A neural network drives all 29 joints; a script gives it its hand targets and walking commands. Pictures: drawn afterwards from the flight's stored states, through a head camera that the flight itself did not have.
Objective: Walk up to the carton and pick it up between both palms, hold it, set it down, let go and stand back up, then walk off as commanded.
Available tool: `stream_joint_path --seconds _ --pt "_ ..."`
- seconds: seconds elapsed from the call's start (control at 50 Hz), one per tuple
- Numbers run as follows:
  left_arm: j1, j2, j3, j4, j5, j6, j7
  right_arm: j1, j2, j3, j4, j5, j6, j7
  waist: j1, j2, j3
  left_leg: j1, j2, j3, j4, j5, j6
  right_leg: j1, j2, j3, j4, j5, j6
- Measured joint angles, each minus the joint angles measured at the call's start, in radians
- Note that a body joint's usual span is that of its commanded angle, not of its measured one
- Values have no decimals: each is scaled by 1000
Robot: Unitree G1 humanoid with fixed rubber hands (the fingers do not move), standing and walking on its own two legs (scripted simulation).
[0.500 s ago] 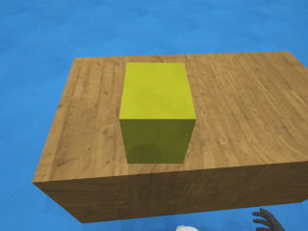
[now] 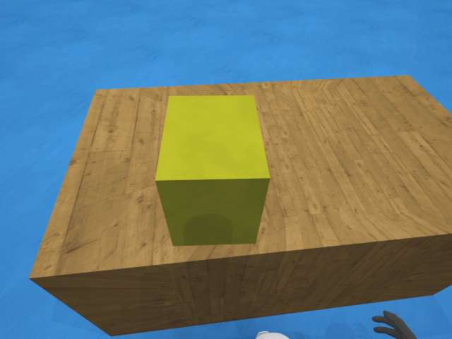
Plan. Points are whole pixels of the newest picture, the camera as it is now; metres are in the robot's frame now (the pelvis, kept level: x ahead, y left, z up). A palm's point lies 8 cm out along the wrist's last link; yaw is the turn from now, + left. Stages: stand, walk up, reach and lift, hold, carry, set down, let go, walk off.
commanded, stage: walk up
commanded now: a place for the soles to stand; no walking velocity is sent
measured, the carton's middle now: (213, 171) +0.48 +0.03 -0.01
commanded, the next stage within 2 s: reach and lift in 0.38 s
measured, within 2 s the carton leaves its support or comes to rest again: neither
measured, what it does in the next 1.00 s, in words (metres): stands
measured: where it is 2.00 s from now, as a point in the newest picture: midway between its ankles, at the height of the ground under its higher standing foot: outside the picture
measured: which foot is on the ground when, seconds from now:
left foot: down 0.00-1.00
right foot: down 0.00-1.00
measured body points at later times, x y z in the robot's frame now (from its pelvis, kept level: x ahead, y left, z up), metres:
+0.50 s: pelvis +0.01 -0.01 +0.01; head +0.03 +0.00 +0.46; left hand +0.13 +0.29 -0.10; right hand +0.13 -0.31 -0.09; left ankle +0.05 +0.14 -0.70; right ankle +0.06 -0.13 -0.70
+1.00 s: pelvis +0.01 -0.01 +0.03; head +0.01 -0.02 +0.48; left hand +0.23 +0.26 -0.02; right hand +0.20 -0.28 -0.04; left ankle +0.05 +0.14 -0.70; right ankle +0.06 -0.13 -0.70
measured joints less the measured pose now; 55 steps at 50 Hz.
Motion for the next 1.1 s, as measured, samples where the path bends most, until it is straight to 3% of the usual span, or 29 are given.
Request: stream_joint_path --seconds 0.04,0.1,0.16,0.24,0.3,0.32,0.38,0.4,0.44,0.52,0.6,0.78,0.94,1.1 --pt "0 0 0 0 0 -2 2 0 -2 0 -1 0 9 -2 1 0 0 -14 -6 -3 24 -68 15 0 0 0 0 -20 -5" --pt "0 0 0 0 0 -1 5 1 -2 0 1 0 3 -2 2 1 2 -13 -10 -2 3 -37 30 -1 0 -1 0 -24 -6" --pt "-3 0 0 1 0 12 2 8 -2 0 11 0 -18 -3 1 -2 0 -2 -12 -1 -45 101 11 -2 0 1 8 -39 -6" --pt "-5 4 0 0 0 20 1 26 -2 0 17 0 -30 -4 0 -2 -6 6 2 0 -54 85 0 -27 -2 1 59 -135 -6" --pt "-5 5 0 0 0 16 -2 26 -4 1 17 0 -26 -4 2 -8 -5 7 10 3 -49 82 -21 -11 -12 2 -1 -62 -6" --pt "-5 5 1 0 0 12 -2 26 -4 1 18 0 -21 -4 3 -8 -2 6 11 1 -38 78 -19 -9 -10 1 -7 -10 -4" --pt "-5 5 1 4 0 -2 3 25 -4 1 18 0 7 -4 9 -4 -2 -18 2 -15 19 -27 11 -5 -6 1 -3 -14 -3" --pt "-7 5 1 4 0 8 7 21 -5 2 31 -9 -1 -4 9 -1 -7 -27 -3 -24 14 -32 22 -9 -6 1 -3 -19 -2" --pt "-50 5 2 5 0 113 19 -17 -3 6 120 -39 -49 -1 15 7 -34 -46 -20 -53 -56 96 40 -35 -4 1 -10 -15 6" --pt "-200 5 5 3 0 261 29 -88 25 -1 165 -49 -77 15 22 4 -47 -54 -25 -56 -142 172 -29 -39 -13 1 -97 40 7" --pt "-309 5 4 -2 0 296 20 -131 38 -7 166 -49 -101 16 22 2 -78 -50 -26 -54 -250 238 -38 -23 -16 1 -227 120 7" --pt "-341 5 4 -14 0 286 12 -167 38 -13 166 -50 -150 22 16 -13 -83 21 -28 -51 -307 257 -35 51 -20 1 -292 141 7" --pt "-340 -8 4 -15 0 182 -1 -167 38 57 158 -48 -204 17 16 10 -89 80 -30 -49 -368 280 -45 82 -23 1 -292 135 7" --pt "-340 -59 4 -15 -1 70 -27 -139 38 63 70 -27 -227 -8 16 58 -91 82 -30 -49 -371 280 -23 86 -22 1 -301 137 7"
